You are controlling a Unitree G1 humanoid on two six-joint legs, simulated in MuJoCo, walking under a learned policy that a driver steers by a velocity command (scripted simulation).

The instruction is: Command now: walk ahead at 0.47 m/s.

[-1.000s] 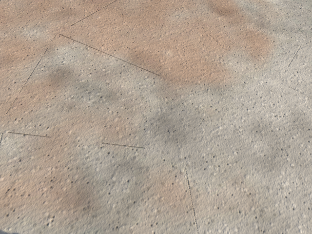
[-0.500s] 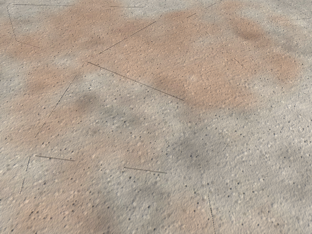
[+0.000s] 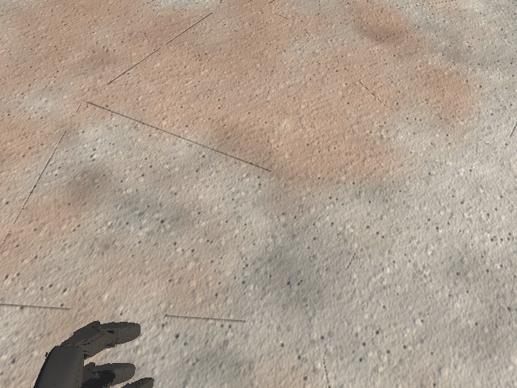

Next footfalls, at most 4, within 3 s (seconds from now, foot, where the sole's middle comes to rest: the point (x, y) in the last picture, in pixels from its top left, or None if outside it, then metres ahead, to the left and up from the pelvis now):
0.54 left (199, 381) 0.48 0.13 -0.75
1.08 right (299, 280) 0.73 -0.15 -0.75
1.56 left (267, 183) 1.08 -0.10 -0.75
2.08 right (368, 152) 1.19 -0.46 -0.75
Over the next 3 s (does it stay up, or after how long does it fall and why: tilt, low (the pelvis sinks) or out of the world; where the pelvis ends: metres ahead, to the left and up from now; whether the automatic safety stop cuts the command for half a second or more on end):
stays up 1.48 -0.44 0.02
